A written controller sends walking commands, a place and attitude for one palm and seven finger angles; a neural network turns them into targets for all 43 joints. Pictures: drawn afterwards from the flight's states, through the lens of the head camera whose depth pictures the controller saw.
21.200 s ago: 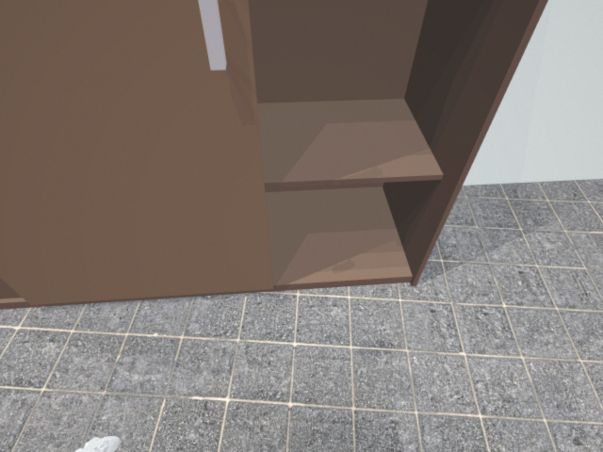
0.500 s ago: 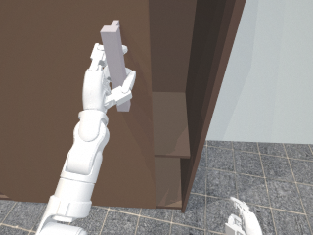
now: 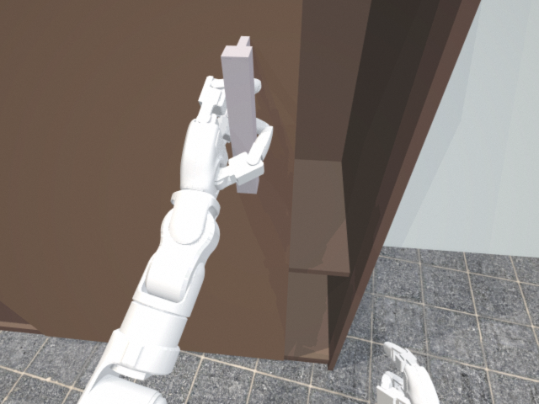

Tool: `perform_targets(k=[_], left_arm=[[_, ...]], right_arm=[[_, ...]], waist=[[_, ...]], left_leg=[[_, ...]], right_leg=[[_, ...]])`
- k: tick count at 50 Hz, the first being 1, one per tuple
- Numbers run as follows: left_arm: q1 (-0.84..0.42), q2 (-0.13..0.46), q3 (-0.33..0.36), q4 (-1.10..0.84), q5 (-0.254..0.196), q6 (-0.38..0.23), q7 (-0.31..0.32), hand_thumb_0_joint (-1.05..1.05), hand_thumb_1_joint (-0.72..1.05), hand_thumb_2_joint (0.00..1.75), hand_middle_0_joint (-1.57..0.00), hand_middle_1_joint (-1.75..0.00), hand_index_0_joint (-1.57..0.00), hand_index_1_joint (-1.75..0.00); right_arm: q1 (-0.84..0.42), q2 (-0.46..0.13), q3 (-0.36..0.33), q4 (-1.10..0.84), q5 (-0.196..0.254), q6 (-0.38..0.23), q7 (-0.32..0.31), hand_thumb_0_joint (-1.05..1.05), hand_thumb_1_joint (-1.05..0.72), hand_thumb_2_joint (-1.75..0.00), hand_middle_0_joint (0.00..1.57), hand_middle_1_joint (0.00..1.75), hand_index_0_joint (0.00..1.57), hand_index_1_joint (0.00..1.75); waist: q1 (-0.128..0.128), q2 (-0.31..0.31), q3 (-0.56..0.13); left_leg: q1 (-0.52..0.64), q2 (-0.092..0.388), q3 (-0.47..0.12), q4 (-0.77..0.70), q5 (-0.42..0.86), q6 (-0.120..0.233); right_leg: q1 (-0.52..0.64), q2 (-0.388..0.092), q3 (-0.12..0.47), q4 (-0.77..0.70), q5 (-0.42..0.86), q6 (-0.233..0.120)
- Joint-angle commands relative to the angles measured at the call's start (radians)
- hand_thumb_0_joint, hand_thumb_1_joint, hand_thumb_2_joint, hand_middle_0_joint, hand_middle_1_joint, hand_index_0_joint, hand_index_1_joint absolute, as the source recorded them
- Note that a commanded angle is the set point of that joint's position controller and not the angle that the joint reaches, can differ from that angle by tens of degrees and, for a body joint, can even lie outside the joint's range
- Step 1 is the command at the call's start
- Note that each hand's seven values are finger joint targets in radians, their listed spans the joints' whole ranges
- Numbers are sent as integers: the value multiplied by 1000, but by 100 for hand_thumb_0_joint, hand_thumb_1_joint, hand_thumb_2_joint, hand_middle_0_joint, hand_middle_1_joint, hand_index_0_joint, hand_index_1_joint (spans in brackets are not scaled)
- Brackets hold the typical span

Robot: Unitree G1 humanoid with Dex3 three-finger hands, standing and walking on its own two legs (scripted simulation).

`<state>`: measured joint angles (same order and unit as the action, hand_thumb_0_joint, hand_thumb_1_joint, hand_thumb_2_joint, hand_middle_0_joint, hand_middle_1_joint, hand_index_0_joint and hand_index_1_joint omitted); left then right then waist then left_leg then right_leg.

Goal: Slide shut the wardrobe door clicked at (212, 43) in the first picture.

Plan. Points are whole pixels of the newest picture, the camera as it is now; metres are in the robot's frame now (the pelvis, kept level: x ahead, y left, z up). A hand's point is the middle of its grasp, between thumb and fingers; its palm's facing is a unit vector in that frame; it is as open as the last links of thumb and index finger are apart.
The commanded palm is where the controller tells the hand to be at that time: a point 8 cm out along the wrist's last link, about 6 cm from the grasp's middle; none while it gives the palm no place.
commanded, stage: loosen the grip on the handle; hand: left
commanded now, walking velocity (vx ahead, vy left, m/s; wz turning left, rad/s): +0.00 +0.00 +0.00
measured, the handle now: (246, 120) +0.39 +0.06 +0.25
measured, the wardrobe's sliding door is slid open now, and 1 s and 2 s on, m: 0.15 0.15 0.15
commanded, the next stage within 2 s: slip the hand off the handle in 0.62 s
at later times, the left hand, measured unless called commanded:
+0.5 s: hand (251, 156) +0.35 +0.05 +0.23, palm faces -0.05 -0.99 -0.09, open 14.6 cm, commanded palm +0.33 +0.10 +0.23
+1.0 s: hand (242, 159) +0.34 +0.06 +0.23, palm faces -0.17 -0.98 -0.14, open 15.5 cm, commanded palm +0.34 +0.15 +0.22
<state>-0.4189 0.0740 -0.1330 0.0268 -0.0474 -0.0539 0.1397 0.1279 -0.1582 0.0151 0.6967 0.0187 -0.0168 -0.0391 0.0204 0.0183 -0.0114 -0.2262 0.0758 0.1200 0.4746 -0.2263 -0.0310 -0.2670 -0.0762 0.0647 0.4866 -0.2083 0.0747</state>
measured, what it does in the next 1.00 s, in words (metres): stands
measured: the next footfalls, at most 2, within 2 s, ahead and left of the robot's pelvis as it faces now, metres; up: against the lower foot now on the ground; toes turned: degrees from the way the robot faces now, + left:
none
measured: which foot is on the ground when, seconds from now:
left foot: down 0.00-1.00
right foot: down 0.00-1.00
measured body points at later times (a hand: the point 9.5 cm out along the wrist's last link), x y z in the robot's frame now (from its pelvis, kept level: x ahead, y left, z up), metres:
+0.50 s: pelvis -0.02 -0.04 -0.01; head -0.04 -0.06 +0.44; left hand +0.34 +0.10 +0.24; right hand +0.13 -0.28 -0.10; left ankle +0.02 +0.13 -0.74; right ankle +0.03 -0.17 -0.74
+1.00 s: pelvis +0.02 -0.03 +0.00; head +0.01 -0.05 +0.45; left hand +0.35 +0.12 +0.24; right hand +0.21 -0.25 -0.08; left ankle +0.02 +0.13 -0.74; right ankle +0.03 -0.17 -0.74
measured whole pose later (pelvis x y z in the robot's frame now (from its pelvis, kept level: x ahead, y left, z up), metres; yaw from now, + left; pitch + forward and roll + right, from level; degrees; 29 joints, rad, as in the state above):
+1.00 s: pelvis +0.02 -0.03 +0.00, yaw +1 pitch -1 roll +1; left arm -0.37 0.19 0.00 0.10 -0.18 -0.24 -0.15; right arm 0.17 -0.21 0.03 0.68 0.02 -0.21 -0.03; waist 0.02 0.03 -0.02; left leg -0.23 0.07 0.00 0.51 -0.27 -0.06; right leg -0.27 -0.03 0.03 0.56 -0.27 0.03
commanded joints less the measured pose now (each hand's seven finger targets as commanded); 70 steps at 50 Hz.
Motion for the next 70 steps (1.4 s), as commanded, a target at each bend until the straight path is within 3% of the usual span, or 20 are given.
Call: perform_targets(k=[1,2,3,4,5,6,9,11,14,18,21,22,27,35,36,39,41,44,56,70], left_arm=[[-389,-18,-104,-287,6,-124,-79,0,90,90,-45,-140,-45,-140],[-1205,715,448,-216,163,-149,-49,0,90,90,-45,-140,-45,-140],[-860,242,198,341,128,-53,-84,0,78,84,-45,-140,-45,-140],[-585,49,113,167,4,-42,-119,0,66,78,-45,-140,-45,-140],[-571,91,130,86,-32,-46,-131,0,54,73,-45,-140,-45,-140],[-611,112,183,22,-91,-73,-138,0,42,67,-45,-140,-45,-140],[-643,103,169,95,-133,-130,-163,0,5,49,-45,-140,-45,-140],[-630,98,168,145,-144,-174,-163,0,-19,37,-45,-140,-45,-140],[-635,110,151,127,-126,-252,-160,0,-55,20,-42,-137,-42,-137],[-595,152,161,71,-105,-327,-161,0,-55,20,-37,-130,-37,-130],[-548,187,175,-27,-90,-359,-161,0,-55,20,-33,-125,-33,-125],[-570,288,265,101,-79,-350,-152,0,-55,20,-32,-123,-32,-123],[-514,226,206,-7,-97,-339,-179,0,-55,20,-25,-115,-25,-115],[-376,256,271,-85,-123,-278,-186,0,-55,20,-25,-115,-25,-115],[-318,208,242,-21,-126,-268,-192,0,-55,20,-25,-115,-25,-115],[-308,285,325,-57,-135,-264,-197,0,-55,20,-25,-115,-25,-115],[-272,268,325,-65,-142,-255,-205,0,-55,20,-25,-115,-25,-115],[-286,279,347,-39,-166,-232,-215,0,-55,20,-25,-115,-25,-115],[-289,303,401,3,-198,-168,-196,0,-55,20,-25,-115,-25,-115],[-293,360,405,22,-151,-177,-148,0,-55,20,-25,-115,-25,-115]], right_arm=[[-142,-98,-33,-164,5,-54,-15,0,-90,-90,20,30,20,30],[-136,-151,-92,-149,-48,-113,-4,0,-90,-90,20,30,20,30],[-35,-111,-59,-150,-7,-176,30,0,-90,-90,20,30,20,30],[-28,-124,-56,-159,41,-179,38,0,-90,-90,20,30,20,30],[-59,-133,-48,-176,53,-186,30,0,-90,-90,20,30,20,30],[-27,-145,-37,-174,36,-176,25,0,-90,-90,20,30,20,30],[-54,-154,-16,-169,31,-185,23,0,-90,-90,20,30,20,30],[-46,-159,-9,-167,33,-194,26,0,-90,-90,20,30,20,30],[-56,-158,-13,-174,27,-221,32,0,-90,-90,20,30,20,30],[-52,-160,-23,-180,22,-254,35,0,-90,-90,20,30,20,30],[-53,-159,-28,-190,16,-279,36,0,-90,-90,20,30,20,30],[-32,-173,-32,-149,16,-274,22,0,-90,-90,20,30,20,30],[-25,-164,-36,-156,17,-300,16,0,-90,-90,20,30,20,30],[-2,-168,-43,-130,8,-317,12,0,-90,-90,20,30,20,30],[17,-168,-39,-124,6,-313,13,0,-90,-90,20,30,20,30],[5,-173,-41,-132,4,-296,11,0,-90,-90,20,30,20,30],[0,-166,-36,-143,5,-283,10,0,-90,-90,20,30,20,30],[-14,-163,-27,-149,9,-263,3,0,-90,-90,20,30,20,30],[-51,-139,-4,-170,16,-174,-29,0,-90,-90,20,30,20,30],[-41,-147,-7,-178,18,-134,-42,0,-90,-90,20,30,20,30]], waist=[[-42,-61,-290],[9,-394,37],[-133,-341,-251],[-27,-142,-288],[-1,171,-331],[5,232,-400],[-20,-88,-245],[-30,-151,-145],[-17,-127,-118],[-4,-140,-150],[9,-88,-199],[-8,-137,-136],[-8,-75,-191],[13,-90,-234],[1,-140,-202],[16,-143,-223],[20,-109,-237],[15,-159,-189],[22,-119,-165],[19,-99,-147]], left_leg=[[159,59,-48,-59,187,52],[29,80,17,-5,83,93],[91,-45,-66,-142,235,48],[130,-27,-44,-95,277,14],[248,-37,-5,-72,270,-16],[281,-56,-13,-61,191,-28],[108,-57,-29,-106,-105,10],[47,-58,-39,-118,-203,16],[37,-62,-33,-101,-216,20],[18,-71,-32,-76,-192,30],[26,-76,-32,-62,-151,37],[-24,-76,-30,-48,-166,39],[4,-78,-37,-43,-109,45],[33,-85,-38,-31,63,45],[15,-85,-40,-29,66,46],[5,-91,-31,-22,69,48],[18,-90,-31,-20,99,45],[-9,-90,-32,-17,61,46],[-17,-83,-40,-20,56,37],[-37,-71,-38,-39,-40,38]], right_leg=[[41,-3,-21,-43,243,-68],[-69,32,20,-155,307,-63],[49,105,-97,47,266,-107],[55,88,-142,66,222,-109],[30,64,-121,63,184,-117],[53,65,-123,30,139,-110],[50,79,-108,-42,-61,-84],[-1,79,-104,-63,-153,-76],[-17,77,-82,-63,-214,-78],[11,76,-62,-69,-249,-78],[46,72,-47,-67,-223,-80],[4,73,-37,-86,-252,-72],[33,69,-32,-87,-189,-70],[94,77,-63,-63,49,-64],[80,78,-71,-57,67,-59],[105,75,-63,-57,80,-57],[116,78,-79,-37,124,-61],[96,81,-77,-55,77,-56],[94,87,-95,-38,55,-65],[58,97,-83,-59,-78,-68]])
